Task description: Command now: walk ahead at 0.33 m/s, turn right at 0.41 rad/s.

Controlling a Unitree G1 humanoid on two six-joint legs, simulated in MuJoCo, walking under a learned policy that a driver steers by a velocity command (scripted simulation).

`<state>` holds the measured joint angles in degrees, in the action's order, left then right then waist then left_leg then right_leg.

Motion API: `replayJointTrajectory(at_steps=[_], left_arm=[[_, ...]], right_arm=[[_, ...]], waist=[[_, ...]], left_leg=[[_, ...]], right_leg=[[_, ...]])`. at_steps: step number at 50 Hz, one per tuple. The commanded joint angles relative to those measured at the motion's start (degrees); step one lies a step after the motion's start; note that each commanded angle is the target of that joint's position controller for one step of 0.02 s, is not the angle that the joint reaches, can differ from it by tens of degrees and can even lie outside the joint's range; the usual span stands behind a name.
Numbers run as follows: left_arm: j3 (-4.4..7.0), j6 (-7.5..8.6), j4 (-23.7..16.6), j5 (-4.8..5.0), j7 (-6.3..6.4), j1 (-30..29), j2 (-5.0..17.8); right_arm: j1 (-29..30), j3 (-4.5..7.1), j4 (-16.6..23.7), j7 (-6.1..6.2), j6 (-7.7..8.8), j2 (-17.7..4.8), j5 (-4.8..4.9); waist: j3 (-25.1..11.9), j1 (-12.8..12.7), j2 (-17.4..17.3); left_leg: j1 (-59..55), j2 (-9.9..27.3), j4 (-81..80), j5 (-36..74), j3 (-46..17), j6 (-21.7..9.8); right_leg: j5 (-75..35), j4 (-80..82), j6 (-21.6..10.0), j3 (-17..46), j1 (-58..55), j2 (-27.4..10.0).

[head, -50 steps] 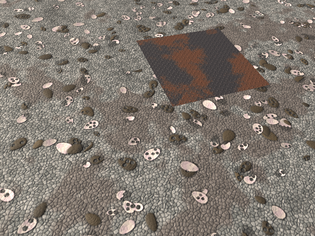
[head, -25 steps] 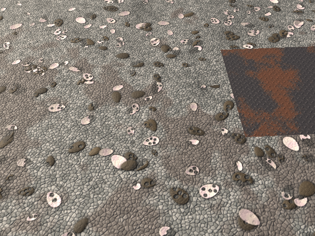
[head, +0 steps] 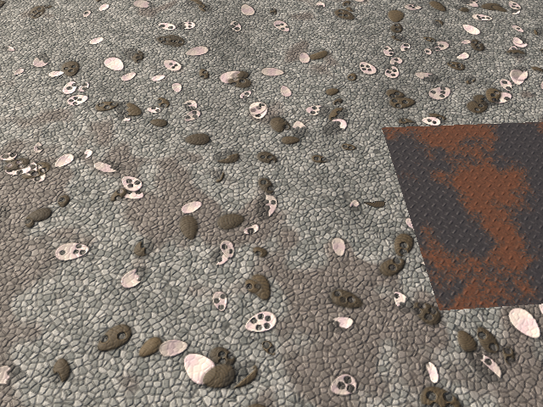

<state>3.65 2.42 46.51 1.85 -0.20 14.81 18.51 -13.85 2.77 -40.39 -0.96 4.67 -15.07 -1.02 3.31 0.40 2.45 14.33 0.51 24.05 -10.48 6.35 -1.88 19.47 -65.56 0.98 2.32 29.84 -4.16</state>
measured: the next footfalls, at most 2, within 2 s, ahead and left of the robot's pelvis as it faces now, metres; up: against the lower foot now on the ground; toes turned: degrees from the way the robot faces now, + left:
right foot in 0.26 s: +0.25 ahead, -0.13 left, +0.00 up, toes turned -11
left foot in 0.72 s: +0.29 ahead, +0.08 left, +0.00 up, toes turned -28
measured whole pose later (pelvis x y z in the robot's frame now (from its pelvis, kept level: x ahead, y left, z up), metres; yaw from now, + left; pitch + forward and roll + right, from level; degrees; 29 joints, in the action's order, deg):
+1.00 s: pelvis +0.26 -0.03 +0.01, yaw -20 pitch +2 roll -2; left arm 3.7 4.2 38.1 0.9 -0.9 5.6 16.1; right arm -25.6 2.8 -45.5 1.2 2.1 -14.7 1.2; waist -0.6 5.7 1.2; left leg 6.9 -0.1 19.2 -14.6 -8.5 -1.0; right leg 11.7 -34.4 2.7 3.6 25.6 0.7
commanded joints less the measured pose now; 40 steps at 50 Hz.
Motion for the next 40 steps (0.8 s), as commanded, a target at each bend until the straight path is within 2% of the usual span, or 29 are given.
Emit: replayJointTrajectory(at_steps=[1,4,7,9,11,12,13,14,15,16,17,18,19,21,22,24,27,29,31,33,34,35,36,37,38,39,40], left_arm=[[0.58,-1.32,-4.13,-0.63,0.40,1.82,1.14],[-0.07,-1.50,-6.01,-1.33,-0.81,-1.90,-0.37],[0.23,-1.67,-8.29,-1.42,-2.39,-5.64,0.58],[0.98,-2.16,-9.69,-1.53,-3.05,-6.62,2.28],[1.96,-2.63,-10.37,-1.80,-3.28,-5.31,3.93],[2.81,-2.61,-9.75,-1.87,-3.06,-1.71,5.08],[4.28,-2.48,-8.52,-2.02,-2.15,3.30,8.26],[5.72,-2.61,-9.50,-1.93,-0.58,4.66,14.92],[5.18,-2.13,-12.41,-3.25,-0.64,1.44,16.48],[4.22,-1.73,-13.43,-2.38,-1.45,0.08,12.21],[3.53,-1.30,-13.32,-1.67,-1.48,-2.40,10.02],[3.05,-1.42,-13.09,-0.74,-1.19,-4.51,8.08],[2.67,-1.83,-13.31,-0.58,-0.64,-6.61,7.04],[2.74,-2.36,-14.10,-2.05,0.14,-8.08,7.30],[2.92,-2.48,-14.12,-2.25,0.53,-7.83,7.64],[3.31,-2.73,-13.90,-1.87,1.28,-6.79,8.43],[3.55,-3.48,-14.22,-1.55,2.00,-7.15,8.68],[3.57,-3.94,-14.45,-1.66,1.96,-7.38,8.61],[3.49,-4.24,-14.56,-1.40,1.77,-6.93,8.47],[2.99,-4.41,-14.41,-1.21,1.64,-6.69,7.66],[2.41,-4.51,-14.08,-1.17,1.68,-6.71,6.56],[1.51,-4.42,-13.25,-1.48,1.70,-4.98,4.19],[0.36,-4.13,-12.86,-1.80,1.67,-4.03,0.71],[0.39,-2.99,-15.26,-1.22,1.60,-6.21,0.47],[1.43,-1.46,-15.84,-1.11,1.63,-8.37,4.50],[2.32,-0.72,-14.67,-1.14,1.24,-7.40,7.29],[2.36,-0.23,-13.25,-1.73,0.88,-6.95,7.03]], right_arm=[[4.26,2.34,2.88,0.83,1.80,-7.37,0.05],[4.98,2.97,2.14,2.12,0.87,-8.95,0.30],[3.62,3.51,0.98,2.79,-0.29,-10.46,1.12],[3.93,3.96,0.61,2.80,-1.00,-11.25,2.24],[5.09,4.44,0.69,2.84,-1.69,-11.97,3.36],[5.71,4.45,0.78,2.91,-2.04,-11.61,3.77],[2.95,3.98,0.27,2.72,-2.21,-9.91,3.16],[-0.35,2.67,1.66,2.41,-2.13,-6.53,-0.08],[-4.35,1.72,2.74,1.97,-2.30,-5.66,-0.68],[-0.36,2.63,1.92,1.59,-2.62,-9.92,1.09],[3.33,2.68,3.02,1.76,-2.93,-9.96,1.99],[4.26,2.73,2.32,2.54,-3.38,-9.27,1.20],[4.93,2.97,2.46,3.27,-3.93,-9.81,0.48],[3.82,2.91,2.24,3.36,-4.44,-8.88,0.24],[3.30,2.66,1.93,3.38,-4.40,-8.02,0.29],[4.18,2.19,1.97,3.50,-4.34,-6.81,0.36],[5.83,1.91,2.23,3.31,-4.40,-6.35,0.64],[6.57,1.98,2.51,3.01,-4.22,-6.58,0.88],[6.28,2.15,2.77,2.47,-3.68,-7.12,1.21],[4.22,2.21,2.36,1.79,-2.97,-7.04,1.51],[1.65,2.04,1.42,1.38,-2.52,-6.09,1.46],[-0.26,1.81,0.52,1.12,-2.11,-5.32,0.88],[-3.50,2.00,-0.01,1.14,-1.67,-7.32,-0.25],[-5.64,3.37,-0.94,0.76,-1.53,-13.91,-1.60],[-2.64,3.46,0.26,0.75,-0.83,-13.81,-1.60],[0.03,2.82,0.87,1.32,-0.58,-11.48,-0.15],[-0.22,2.46,0.87,1.66,-0.57,-10.20,0.93]], waist=[[-2.71,-2.22,-7.41],[-2.76,-1.33,-7.21],[-3.93,0.04,-6.98],[-4.06,-0.30,-7.08],[-4.71,-1.74,-7.19],[-6.40,-3.89,-6.08],[-9.37,-5.54,-1.70],[-12.17,-3.52,12.76],[-21.99,-0.29,15.39],[-22.71,-3.84,4.87],[-16.62,-2.82,2.81],[-12.26,-1.53,-1.31],[-10.07,-0.50,-0.01],[-10.03,0.89,3.10],[-10.71,0.95,3.24],[-11.56,0.29,2.77],[-11.43,-0.57,3.85],[-10.51,-1.12,5.13],[-11.08,-1.41,6.45],[-10.94,-0.65,7.59],[-10.67,0.75,7.14],[-9.99,1.29,5.42],[-9.18,1.71,-2.56],[-4.05,1.02,-15.81],[1.46,0.87,-15.50],[2.95,-0.95,-12.40],[2.04,-0.62,-10.68]], left_leg=[[-4.64,15.95,-12.29,30.30,-7.63,-9.81],[-4.01,13.51,-12.08,30.42,0.17,-8.65],[-7.18,14.47,-9.88,30.33,2.21,-7.90],[-9.56,15.95,-6.64,29.72,2.26,-7.12],[-10.45,16.22,-0.09,32.83,2.68,-5.80],[-9.55,14.47,7.00,34.26,4.10,-4.21],[-6.83,10.40,18.00,29.54,5.42,-1.23],[7.96,4.50,36.72,-4.91,6.07,3.66],[20.69,-4.55,52.27,-32.42,-4.53,6.25],[22.84,-1.78,54.56,-28.13,-11.64,5.29],[24.65,-0.22,52.42,-23.40,-11.41,4.14],[24.52,1.74,48.03,-19.67,-11.44,4.17],[22.25,2.64,43.69,-16.68,-11.71,4.34],[16.79,1.24,40.08,-13.25,-10.83,4.96],[15.81,0.71,37.52,-12.73,-10.67,5.39],[15.40,0.03,32.29,-11.59,-11.07,6.31],[13.47,-0.58,26.06,-8.65,-11.82,6.93],[11.66,-1.20,22.28,-8.25,-11.96,6.77],[9.07,-1.91,17.95,-8.86,-11.28,5.92],[4.23,-2.16,12.20,-8.92,-9.27,4.33],[-0.74,-1.98,6.90,-5.83,-7.49,3.08],[-5.81,-0.77,2.31,-5.55,-7.25,1.76],[-9.83,8.35,-4.62,-14.67,-18.52,-1.55],[-9.16,17.24,-13.19,-30.86,-39.00,-9.05],[-4.74,20.32,-17.28,-35.26,-48.30,-13.45],[-5.04,18.93,-16.07,-31.25,-43.43,-12.32],[-6.74,16.14,-15.45,-26.61,-38.80,-10.80]], right_leg=[[-4.01,4.35,1.51,1.74,4.24,-2.31],[-15.02,17.35,1.46,-0.97,0.42,-1.57],[-19.46,24.94,0.41,-2.35,-2.19,-0.37],[-16.38,27.23,-1.10,-2.80,-2.59,0.04],[-12.14,29.63,-3.22,-4.73,-5.28,1.85],[-14.03,33.54,-4.79,-6.20,-10.72,3.98],[-23.78,38.01,-6.93,-5.25,-19.11,5.81],[-54.85,36.95,-12.65,12.19,-31.23,-6.66],[-48.13,40.74,-26.09,35.83,-40.39,-18.03],[-36.08,44.77,-24.49,32.46,-37.51,-15.98],[-27.96,45.57,-21.10,27.00,-32.22,-13.42],[-21.90,46.32,-17.58,23.00,-26.70,-10.45],[-19.18,47.07,-15.93,20.55,-21.40,-8.67],[-20.64,47.91,-15.06,18.24,-15.82,-5.77],[-22.38,47.69,-15.09,17.42,-15.47,-5.21],[-22.26,47.07,-15.14,17.59,-16.04,-4.76],[-12.45,47.18,-14.17,19.32,-14.70,-3.57],[-7.68,47.36,-13.64,21.29,-13.56,-3.13],[2.63,48.02,-13.29,23.94,-13.38,-2.75],[10.21,47.52,-12.45,24.83,-11.88,-2.47],[13.55,46.20,-11.12,23.36,-9.63,-1.55],[16.69,43.77,-8.84,21.20,-6.54,0.61],[17.70,30.84,-5.39,15.12,-1.00,5.22],[14.24,18.83,-2.94,3.86,10.95,12.88],[10.22,12.01,-2.46,7.61,14.46,8.57],[4.61,10.02,-2.07,6.52,15.23,6.01],[1.36,9.77,-1.21,4.92,14.76,4.95]])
